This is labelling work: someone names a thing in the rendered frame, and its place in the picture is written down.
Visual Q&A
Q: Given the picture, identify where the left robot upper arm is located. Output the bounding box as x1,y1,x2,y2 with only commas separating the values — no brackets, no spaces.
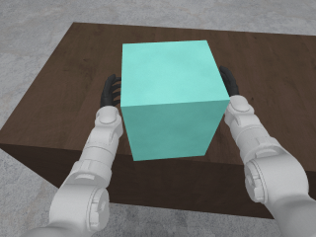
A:
20,184,110,237

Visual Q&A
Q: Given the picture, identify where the carton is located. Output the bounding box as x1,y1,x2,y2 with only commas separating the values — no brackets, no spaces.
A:
120,39,230,161

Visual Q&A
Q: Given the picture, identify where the pedestal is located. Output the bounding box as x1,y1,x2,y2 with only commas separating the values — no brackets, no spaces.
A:
0,22,316,219

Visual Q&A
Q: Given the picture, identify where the right robot forearm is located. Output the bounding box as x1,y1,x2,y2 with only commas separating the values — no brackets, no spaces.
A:
224,95,309,193

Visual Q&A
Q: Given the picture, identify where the left robot forearm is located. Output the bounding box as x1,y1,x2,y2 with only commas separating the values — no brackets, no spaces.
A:
49,106,123,222

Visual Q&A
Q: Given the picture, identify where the robot right hand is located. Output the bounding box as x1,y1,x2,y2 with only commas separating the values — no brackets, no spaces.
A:
219,65,240,97

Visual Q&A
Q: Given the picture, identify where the robot left hand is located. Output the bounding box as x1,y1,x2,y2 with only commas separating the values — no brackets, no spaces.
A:
100,73,121,108

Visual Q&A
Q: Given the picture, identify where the right robot upper arm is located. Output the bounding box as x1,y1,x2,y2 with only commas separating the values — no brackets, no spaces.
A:
244,153,316,237

